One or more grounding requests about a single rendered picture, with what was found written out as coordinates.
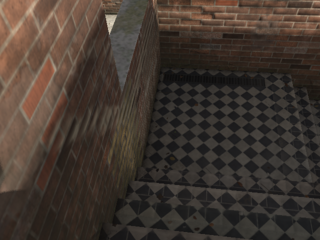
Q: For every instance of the stairs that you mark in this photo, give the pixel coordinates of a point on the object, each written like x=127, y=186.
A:
x=309, y=115
x=164, y=204

